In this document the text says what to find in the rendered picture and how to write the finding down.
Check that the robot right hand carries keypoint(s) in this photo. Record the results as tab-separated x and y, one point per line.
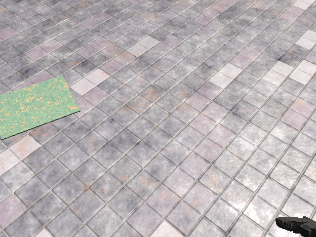
305	226

